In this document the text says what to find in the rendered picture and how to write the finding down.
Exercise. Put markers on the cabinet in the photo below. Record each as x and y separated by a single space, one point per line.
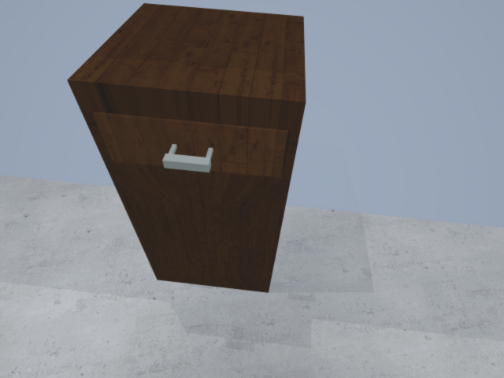
218 229

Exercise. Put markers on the drawer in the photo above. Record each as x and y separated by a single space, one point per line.
237 149

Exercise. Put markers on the handle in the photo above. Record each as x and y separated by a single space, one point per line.
184 162

